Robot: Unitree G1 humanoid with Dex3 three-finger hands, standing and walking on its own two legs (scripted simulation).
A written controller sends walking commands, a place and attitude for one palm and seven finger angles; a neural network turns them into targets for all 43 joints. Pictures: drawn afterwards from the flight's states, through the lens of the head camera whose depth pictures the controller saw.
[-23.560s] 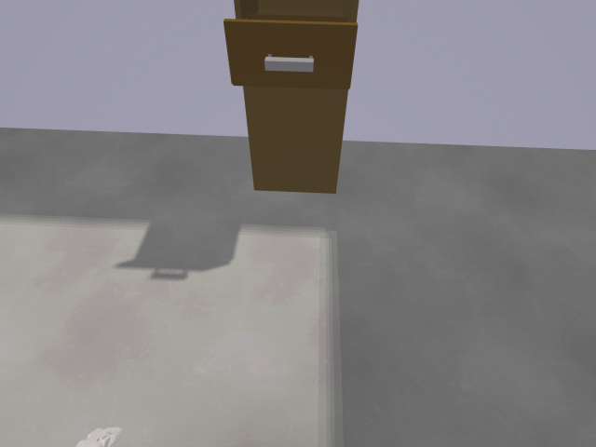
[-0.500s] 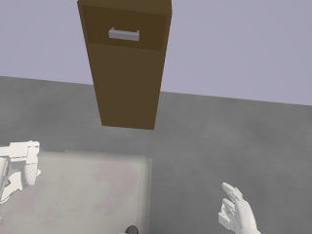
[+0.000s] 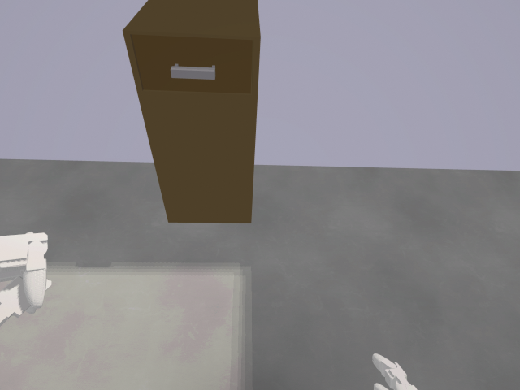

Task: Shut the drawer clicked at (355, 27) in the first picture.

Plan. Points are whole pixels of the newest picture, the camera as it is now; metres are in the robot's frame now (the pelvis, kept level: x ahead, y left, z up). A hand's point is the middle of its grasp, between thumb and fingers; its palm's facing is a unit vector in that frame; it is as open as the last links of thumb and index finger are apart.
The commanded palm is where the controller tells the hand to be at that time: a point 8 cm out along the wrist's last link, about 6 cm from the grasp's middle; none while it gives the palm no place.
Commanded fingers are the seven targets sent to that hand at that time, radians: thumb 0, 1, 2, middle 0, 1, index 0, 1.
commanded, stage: stop stepping back and stand still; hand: left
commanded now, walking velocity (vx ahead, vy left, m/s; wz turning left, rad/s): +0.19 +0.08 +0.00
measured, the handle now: (194, 69) +1.03 +0.21 +0.04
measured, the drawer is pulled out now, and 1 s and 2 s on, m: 0.00 0.00 0.00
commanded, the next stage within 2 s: let the arm hang, fingers relaxed in 0.24 s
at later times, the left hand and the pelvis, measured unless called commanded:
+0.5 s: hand (93, 380) +0.16 +0.24 -0.03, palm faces +0.16 -0.91 -0.39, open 3.1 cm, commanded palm none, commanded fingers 0.00 0.90 0.90 -1.04 -1.21 -1.04 -1.21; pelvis -0.03 +0.00 -0.01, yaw +7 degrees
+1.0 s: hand out of the picture -0.09 +0.22 -0.16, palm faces +0.14 -0.95 -0.27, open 6.1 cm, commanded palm none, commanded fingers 0.00 0.90 0.90 -0.20 -0.30 -0.20 -0.30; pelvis -0.03 +0.01 +0.01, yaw +7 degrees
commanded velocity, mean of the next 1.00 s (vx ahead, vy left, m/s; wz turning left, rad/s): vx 0.02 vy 0.02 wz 0.00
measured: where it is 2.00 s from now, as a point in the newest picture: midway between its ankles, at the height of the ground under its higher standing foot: outside the picture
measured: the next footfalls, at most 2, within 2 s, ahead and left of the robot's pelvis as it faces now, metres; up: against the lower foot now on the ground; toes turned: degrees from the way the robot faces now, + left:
left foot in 0.34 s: +0.05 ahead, +0.13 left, +0.00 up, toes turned +6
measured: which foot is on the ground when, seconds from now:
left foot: down 0.00-0.02, up 0.04-0.32, down 0.34-1.00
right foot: down 0.00-1.00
